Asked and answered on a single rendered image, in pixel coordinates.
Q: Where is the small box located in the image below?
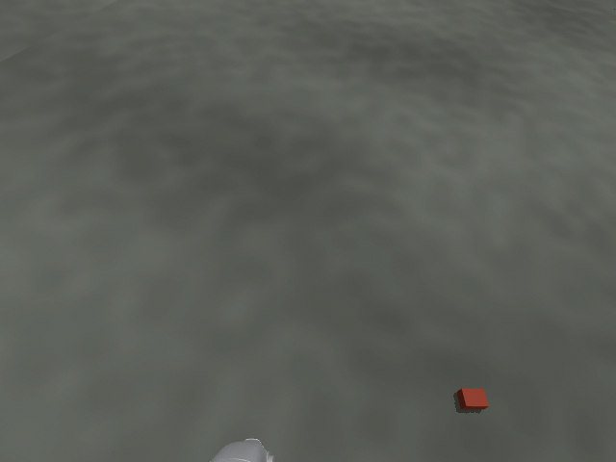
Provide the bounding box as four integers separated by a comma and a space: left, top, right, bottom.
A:
456, 389, 489, 410

